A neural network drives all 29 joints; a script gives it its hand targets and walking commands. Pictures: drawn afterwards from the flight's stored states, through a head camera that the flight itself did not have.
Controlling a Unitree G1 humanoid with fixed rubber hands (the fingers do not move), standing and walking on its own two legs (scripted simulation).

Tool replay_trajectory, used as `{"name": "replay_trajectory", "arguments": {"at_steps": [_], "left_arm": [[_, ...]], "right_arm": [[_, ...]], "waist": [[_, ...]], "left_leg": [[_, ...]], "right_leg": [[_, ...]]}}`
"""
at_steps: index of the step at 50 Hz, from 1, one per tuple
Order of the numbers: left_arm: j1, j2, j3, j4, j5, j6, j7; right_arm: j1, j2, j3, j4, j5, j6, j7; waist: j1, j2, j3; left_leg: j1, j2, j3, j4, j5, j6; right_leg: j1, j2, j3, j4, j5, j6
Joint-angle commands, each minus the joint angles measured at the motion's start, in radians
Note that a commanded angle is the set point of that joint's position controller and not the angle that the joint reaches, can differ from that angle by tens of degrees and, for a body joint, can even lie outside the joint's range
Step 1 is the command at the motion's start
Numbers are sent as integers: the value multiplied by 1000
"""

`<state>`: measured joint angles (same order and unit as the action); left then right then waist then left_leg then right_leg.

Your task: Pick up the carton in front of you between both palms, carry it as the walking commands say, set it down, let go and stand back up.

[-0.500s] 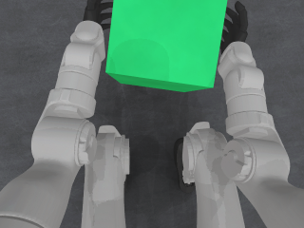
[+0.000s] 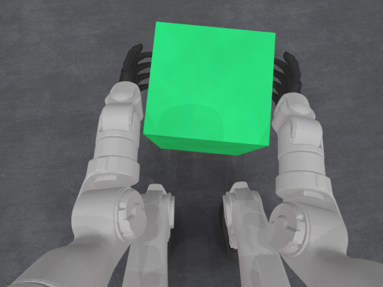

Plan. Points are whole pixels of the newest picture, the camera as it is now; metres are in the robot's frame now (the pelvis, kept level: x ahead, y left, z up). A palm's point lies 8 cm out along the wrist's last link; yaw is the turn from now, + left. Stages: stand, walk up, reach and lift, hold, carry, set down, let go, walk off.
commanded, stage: reach and lift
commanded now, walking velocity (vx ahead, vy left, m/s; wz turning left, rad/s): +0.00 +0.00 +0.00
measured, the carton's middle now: (205, 103) +0.48 -0.01 -0.13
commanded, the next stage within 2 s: none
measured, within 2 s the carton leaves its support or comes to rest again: neither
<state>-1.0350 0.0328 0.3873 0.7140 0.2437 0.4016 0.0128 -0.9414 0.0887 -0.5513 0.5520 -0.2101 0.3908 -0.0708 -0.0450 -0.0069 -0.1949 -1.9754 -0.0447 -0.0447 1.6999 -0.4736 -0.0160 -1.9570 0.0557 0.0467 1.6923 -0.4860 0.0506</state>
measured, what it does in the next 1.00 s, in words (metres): rises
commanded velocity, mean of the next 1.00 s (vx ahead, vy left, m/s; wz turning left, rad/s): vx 0.00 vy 0.00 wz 0.00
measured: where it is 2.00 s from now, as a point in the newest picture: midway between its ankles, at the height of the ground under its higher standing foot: (197, 240)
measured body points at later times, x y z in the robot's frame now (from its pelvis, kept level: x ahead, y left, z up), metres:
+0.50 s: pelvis +0.05 +0.00 +0.14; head +0.18 +0.01 +0.57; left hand +0.45 +0.14 +0.10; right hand +0.44 -0.16 +0.11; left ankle +0.11 +0.12 -0.48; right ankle +0.11 -0.13 -0.48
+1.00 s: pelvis +0.09 -0.01 +0.25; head +0.09 +0.00 +0.70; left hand +0.40 +0.15 +0.25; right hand +0.41 -0.15 +0.26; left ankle +0.11 +0.12 -0.48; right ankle +0.11 -0.13 -0.48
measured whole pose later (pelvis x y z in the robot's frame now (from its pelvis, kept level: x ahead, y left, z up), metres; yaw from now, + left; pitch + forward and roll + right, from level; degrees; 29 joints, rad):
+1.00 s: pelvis +0.09 -0.01 +0.25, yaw +1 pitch +5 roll +0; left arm -0.29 -0.16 0.28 0.42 0.24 0.49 0.02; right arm -0.30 0.16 -0.30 0.41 -0.24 0.48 -0.02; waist -0.01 -0.01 -0.10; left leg -0.43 -0.02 -0.06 0.61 -0.28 -0.01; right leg -0.42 0.02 0.06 0.62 -0.29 0.01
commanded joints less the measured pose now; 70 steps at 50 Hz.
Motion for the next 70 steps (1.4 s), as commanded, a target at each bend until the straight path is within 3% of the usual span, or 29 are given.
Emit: {"name": "replay_trajectory", "arguments": {"at_steps": [1, 8, 19, 32, 40, 49, 53, 60, 70], "left_arm": [[-570, -1124, -521, -23, -202, -20, -240], [-436, -1161, -560, -43, -205, -26, -223], [-238, -1175, -538, -40, -158, -55, -208], [-20, -1194, -616, -133, -160, -57, -222], [122, -1182, -654, -195, -166, -22, -229], [243, -1157, -706, -316, -193, 84, -238], [277, -1146, -691, -353, -197, 143, -241], [216, -1116, -576, -294, -141, 184, -259], [114, -1140, -589, -316, -142, 173, -267]], "right_arm": [[-644, 1042, 647, 75, 186, 17, 291], [-491, 1052, 669, 88, 180, 8, 294], [-299, 1071, 668, 112, 135, -17, 294], [-53, 1097, 743, 66, 115, -20, 292], [90, 1092, 794, 18, 119, 14, 294], [219, 1082, 843, -81, 142, 111, 301], [252, 1063, 827, -106, 141, 167, 307], [183, 1027, 709, -55, 88, 201, 324], [72, 1042, 734, -88, 94, 189, 335]], "waist": [[-14, 71, -1049], [-12, 89, -920], [9, 34, -721], [20, 22, -543], [31, 10, -402], [34, -1, -225], [41, -1, -108], [41, 3, 59], [45, 3, -29]], "left_leg": [[724, -121, 87, -216, 194, 6], [830, -121, 61, -332, 208, -2], [1026, -119, 18, -546, 201, 14], [1335, -91, -19, -810, 304, 21], [1548, -77, -36, -984, 413, 22], [1779, -57, -38, -1177, 486, 18], [1833, -50, -36, -1258, 447, 19], [1840, -43, -20, -1315, 259, 29], [1880, -40, -16, -1318, 267, 29]], "right_leg": [[572, 119, -128, -208, 198, -12], [669, 121, -97, -314, 206, -26], [878, 111, -49, -532, 190, -34], [1242, 82, 8, -803, 301, -49], [1474, 63, 28, -977, 417, -48], [1717, 40, 36, -1177, 499, -43], [1784, 35, 36, -1257, 466, -46], [1766, 22, 26, -1321, 274, -60], [1818, 26, 18, -1314, 281, -63]]}}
